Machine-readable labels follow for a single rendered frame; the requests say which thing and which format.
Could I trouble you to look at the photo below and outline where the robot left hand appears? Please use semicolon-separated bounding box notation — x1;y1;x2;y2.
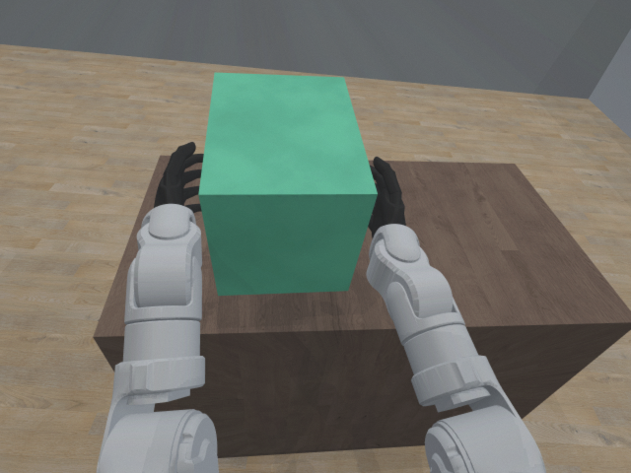
154;142;204;213

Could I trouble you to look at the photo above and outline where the right robot forearm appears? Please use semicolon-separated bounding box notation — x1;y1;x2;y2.
367;224;546;473

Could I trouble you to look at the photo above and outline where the robot left upper arm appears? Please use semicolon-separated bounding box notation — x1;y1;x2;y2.
98;409;219;473

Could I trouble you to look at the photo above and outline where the carton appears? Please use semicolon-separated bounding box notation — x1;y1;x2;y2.
198;73;378;296

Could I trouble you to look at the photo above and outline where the pedestal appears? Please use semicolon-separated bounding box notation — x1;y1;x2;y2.
93;156;631;458

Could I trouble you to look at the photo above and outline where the robot right upper arm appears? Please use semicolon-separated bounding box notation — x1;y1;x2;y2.
425;405;545;473

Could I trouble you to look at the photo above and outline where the robot right hand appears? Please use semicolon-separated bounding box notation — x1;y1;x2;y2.
368;157;406;237

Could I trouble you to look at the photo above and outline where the left robot forearm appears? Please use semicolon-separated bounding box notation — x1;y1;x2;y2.
97;204;205;473

